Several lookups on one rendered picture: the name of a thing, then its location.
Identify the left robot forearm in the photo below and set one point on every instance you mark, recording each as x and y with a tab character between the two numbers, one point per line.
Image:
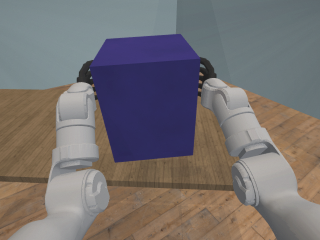
75	131

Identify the robot right hand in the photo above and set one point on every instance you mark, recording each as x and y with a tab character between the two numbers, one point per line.
208	72

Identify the right robot forearm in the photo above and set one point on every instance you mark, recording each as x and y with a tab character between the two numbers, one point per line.
244	136

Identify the right robot upper arm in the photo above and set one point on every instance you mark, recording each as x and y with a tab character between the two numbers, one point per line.
267	183

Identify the left robot upper arm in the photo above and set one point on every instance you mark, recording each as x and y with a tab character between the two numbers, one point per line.
73	201

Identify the table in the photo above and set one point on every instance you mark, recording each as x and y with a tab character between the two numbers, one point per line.
28	137

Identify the carton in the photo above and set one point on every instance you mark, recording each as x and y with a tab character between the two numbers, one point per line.
147	89

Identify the robot left hand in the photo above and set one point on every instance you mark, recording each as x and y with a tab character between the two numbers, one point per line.
84	75

